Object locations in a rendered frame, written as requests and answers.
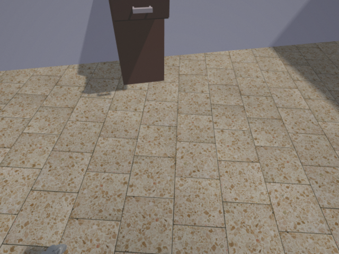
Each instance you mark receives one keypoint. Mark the cabinet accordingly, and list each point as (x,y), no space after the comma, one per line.
(140,46)

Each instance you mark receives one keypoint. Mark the handle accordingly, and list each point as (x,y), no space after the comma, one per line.
(142,10)

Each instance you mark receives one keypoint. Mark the drawer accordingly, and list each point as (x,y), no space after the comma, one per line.
(122,10)

